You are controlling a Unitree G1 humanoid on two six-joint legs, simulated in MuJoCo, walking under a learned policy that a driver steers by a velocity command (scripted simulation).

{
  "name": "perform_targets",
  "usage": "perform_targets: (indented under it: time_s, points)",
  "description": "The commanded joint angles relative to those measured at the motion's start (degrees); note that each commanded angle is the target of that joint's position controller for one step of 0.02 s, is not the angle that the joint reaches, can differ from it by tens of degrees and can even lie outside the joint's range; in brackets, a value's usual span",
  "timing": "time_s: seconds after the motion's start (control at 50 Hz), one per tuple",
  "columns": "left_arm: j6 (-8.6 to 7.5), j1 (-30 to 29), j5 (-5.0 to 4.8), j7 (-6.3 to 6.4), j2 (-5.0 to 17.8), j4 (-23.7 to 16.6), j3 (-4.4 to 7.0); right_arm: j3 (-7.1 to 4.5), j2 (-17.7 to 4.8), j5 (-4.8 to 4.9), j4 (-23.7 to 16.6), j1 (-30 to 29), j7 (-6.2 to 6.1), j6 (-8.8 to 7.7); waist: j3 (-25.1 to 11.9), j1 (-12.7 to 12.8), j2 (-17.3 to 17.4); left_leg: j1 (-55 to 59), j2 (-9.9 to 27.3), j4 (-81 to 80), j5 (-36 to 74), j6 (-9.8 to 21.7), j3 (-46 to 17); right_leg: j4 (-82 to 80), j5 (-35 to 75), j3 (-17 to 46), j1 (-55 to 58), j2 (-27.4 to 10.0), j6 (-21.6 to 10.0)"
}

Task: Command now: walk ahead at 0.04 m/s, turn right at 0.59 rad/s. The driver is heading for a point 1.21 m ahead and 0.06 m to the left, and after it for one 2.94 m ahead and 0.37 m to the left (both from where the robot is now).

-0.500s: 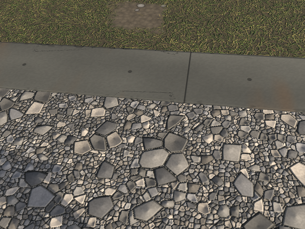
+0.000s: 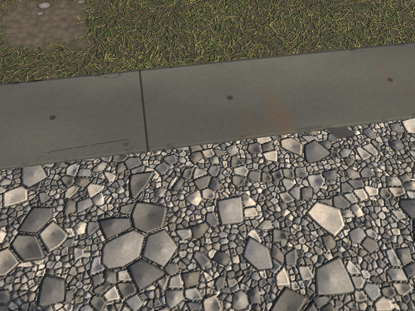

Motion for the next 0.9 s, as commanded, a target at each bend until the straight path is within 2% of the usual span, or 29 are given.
perform_targets:
  time_s: [0.02,0.08,0.16,0.2,0.22,0.24,0.26,0.28,0.3,0.32,0.34,0.36,0.38,0.4,0.44,0.46,0.54,0.64,0.72,0.76,0.8,0.82,0.84,0.86,0.88,0.9]
  points:
    - [-0.01,4.6,0.16,0.11,1.3,-3.9,0.09,-2.29,-8.5,0.23,-3.0,-0.4,-0.62,-0.35,-8.3,0.4,7.0,7.3,16.3,-10.8,4.0,12.9,-11.3,-4.5,2.4,-1.2,0.4,-3.1,0.5]
    - [-0.21,2.0,0.36,-0.53,1.6,-6.1,-0.27,-3.08,-10.4,0.67,-3.2,-0.8,-0.89,0.31,-10.1,-0.1,7.2,9.0,18.4,-11.0,2.2,13.2,-9.6,-11.7,4.5,-1.9,2.6,-4.8,-0.3]
    - [-0.07,1.5,0.25,-1.61,3.2,-7.3,0.14,-3.82,-12.1,1.54,-2.9,-1.0,-0.3,1.24,-9.7,-0.2,9.2,8.7,18.6,-9.9,-2.3,11.1,-5.9,-21.2,5.6,-5.0,8.4,-3.8,-2.5]
    - [0.02,2.8,0.28,-2.2,3.2,-7.4,0.48,-3.97,-12.2,2.31,-2.6,-1.2,-0.12,1.74,-9.6,1.1,9.0,8.9,18.7,-7.2,-4.4,8.9,-4.3,-29.8,8.5,-6.7,12.4,-2.7,-4.6]
    - [0.09,4.9,0.33,-2.39,3.3,-6.6,0.9,-3.86,-11.5,2.66,-2.3,-0.8,-0.1,2.05,-9.9,2.0,8.4,7.7,17.8,-4.3,-5.4,6.9,-2.7,-35.0,10.8,-7.9,16.4,-1.2,-6.0]
    - [0.18,7.4,0.49,-2.21,4.6,-5.8,1.67,-3.54,-9.6,2.74,-1.2,1.6,0.06,2.41,-9.1,2.4,6.1,4.1,15.5,1.2,-8.9,3.1,-0.1,-40.2,13.2,-6.2,21.0,-0.5,-8.0]
    - [0.19,8.6,0.77,-1.42,9.3,-6.5,2.97,-2.63,-5.9,1.75,-1.4,3.0,0.74,2.66,-6.7,1.4,-6.8,-7.4,9.1,16.8,-18.7,-2.8,5.9,-48.8,20.6,10.3,26.4,-11.1,-12.6]
    - [-0.28,6.3,2.04,-1.15,15.4,-8.8,3.74,-2.65,-5.8,0.5,-5.0,-0.7,0.67,2.11,-4.1,1.0,-16.8,-20.9,1.4,29.1,-32.5,-5.7,2.9,-51.6,28.8,27.4,24.2,-22.9,-22.0]
    - [-1.79,5.8,3.56,-1.42,12.2,-9.2,2.91,-3.5,-8.5,0.64,-5.6,-4.9,0.39,1.85,-6.0,3.1,-9.8,-20.2,2.5,38.1,-31.4,-4.8,-4.9,-52.4,27.2,24.9,21.5,-21.9,-22.9]
    - [-2.97,2.6,3.46,-1.63,10.0,-9.5,2.08,-3.88,-9.0,1.54,-5.0,-3.2,0.33,2.11,-6.2,0.7,-8.0,-19.7,3.3,40.4,-25.9,-3.9,-6.5,-51.7,26.6,19.8,20.9,-18.9,-19.8]
    - [-3.57,-1.0,2.2,-1.74,7.8,-10.0,1.52,-4.14,-8.7,1.45,-2.8,-0.2,-0.07,2.56,-7.1,-1.1,-5.4,-18.5,4.0,40.8,-21.3,-4.0,-7.0,-50.7,25.3,15.7,21.0,-15.8,-16.5]
    - [-3.88,-3.2,1.23,-1.74,5.7,-10.2,0.68,-4.26,-8.8,0.83,-1.6,1.5,-0.37,2.93,-7.7,-1.7,-5.5,-17.3,4.1,41.9,-17.5,-4.7,-6.7,-50.2,28.2,13.0,20.9,-14.3,-15.1]
    - [-4.09,-2.1,0.89,-1.59,4.4,-9.7,0.13,-4.26,-8.5,0.71,-1.0,3.0,-0.1,2.87,-9.4,-2.0,-5.6,-15.3,4.0,43.0,-14.1,-5.1,-6.0,-50.9,24.5,11.3,21.1,-12.8,-14.8]
    - [-4.26,0.0,0.79,-1.56,3.9,-8.9,-0.07,-4.21,-8.3,1.11,-0.8,3.5,0.38,2.55,-9.8,-1.4,-5.7,-15.6,4.1,42.7,-11.3,-5.2,-5.4,-52.7,15.1,11.6,22.6,-12.0,-14.8]
    - [-4.66,3.7,0.97,-1.37,3.9,-7.2,-0.13,-4.11,-8.2,2.05,-1.3,0.9,1.21,1.63,-6.4,0.5,-6.6,-20.1,4.5,37.1,-7.8,-4.7,-5.6,-57.1,1.1,15.0,26.1,-12.6,-15.3]
    - [-4.96,4.9,1.17,-1.2,4.4,-6.6,-0.03,-4.07,-8.2,2.17,-1.8,-1.1,1.49,1.01,-4.4,1.4,-6.8,-21.9,4.7,33.0,-6.7,-4.4,-6.0,-58.4,0.5,16.1,28.0,-13.4,-15.3]
    - [-6.08,6.6,0.98,-0.9,6.6,-5.2,0.84,-3.52,-7.0,1.93,-1.9,-3.6,2.49,-1.22,-3.3,2.9,-5.8,-19.8,4.7,20.1,-5.0,-3.9,-6.0,-59.7,5.7,14.8,32.0,-14.3,-15.3]
    - [-6.48,7.3,0.4,-1.67,7.5,-3.7,1.33,-2.84,-6.1,2.49,-1.9,-4.4,3.3,-2.42,-1.0,3.8,-4.9,-14.9,4.3,12.7,-5.4,-3.4,-4.8,-60.7,5.2,13.2,27.9,-14.2,-16.6]
    - [-6.43,8.1,-0.05,-2.2,7.8,-2.5,1.62,-2.19,-6.0,2.84,-2.8,-6.2,3.96,-3.42,-0.7,4.4,-4.5,-11.1,3.9,9.0,-7.0,-2.0,-3.8,-58.9,6.1,12.6,26.6,-14.4,-16.8]
    - [-6.27,8.0,-0.25,-2.5,8.0,-2.1,1.68,-2.06,-6.5,3.02,-3.0,-5.8,4.34,-3.9,-1.1,3.6,-4.6,-7.3,3.4,7.1,-7.3,-0.8,-3.2,-57.3,7.4,12.5,25.7,-14.6,-16.4]
    - [-5.96,7.0,-0.39,-2.68,7.5,-2.0,1.44,-2.33,-7.2,2.79,-1.5,-1.3,4.38,-4.11,-2.6,0.6,-4.0,1.9,2.0,3.6,-5.0,0.2,-1.6,-53.4,10.5,10.9,22.4,-13.0,-14.7]
    - [-5.93,6.7,-0.02,-2.68,6.3,-2.0,0.95,-2.99,-8.3,2.75,0.2,3.9,4.01,-4.06,-4.7,-1.8,-3.7,9.8,1.4,3.1,-5.5,1.0,-1.4,-48.7,14.7,9.2,19.5,-11.1,-13.4]
    - [-6.14,5.6,0.48,-2.65,3.8,-2.6,-0.03,-3.99,-11.2,2.59,1.8,11.8,3.37,-4.16,-8.9,-5.4,-0.3,20.8,6.6,1.8,-7.4,3.4,-8.0,-36.5,17.5,4.8,13.4,-7.2,-10.6]
    - [-7.28,6.9,0.69,-2.48,0.2,-5.1,-1.14,-5.75,-18.5,1.79,2.6,18.4,3.06,-3.91,-14.2,-6.1,15.0,37.1,19.7,-2.6,-13.7,11.0,-29.0,-15.0,7.1,-3.2,-4.9,0.8,-5.6]
    - [-8.31,5.9,0.07,-2.1,3.3,-5.6,-0.53,-5.25,-16.1,2.05,3.0,20.6,3.52,-3.97,-14.4,-7.5,16.0,38.6,23.6,-9.2,-23.7,15.0,-43.5,-3.5,-7.2,1.6,-15.0,2.0,-4.4]
    - [-8.69,4.7,-1.14,-2.36,6.5,-5.5,0.33,-4.09,-12.9,2.21,2.3,17.1,3.61,-4.02,-8.9,-5.9,11.3,34.5,22.9,-9.9,-27.2,13.5,-39.3,1.7,-3.3,3.6,-19.4,-1.7,-5.3]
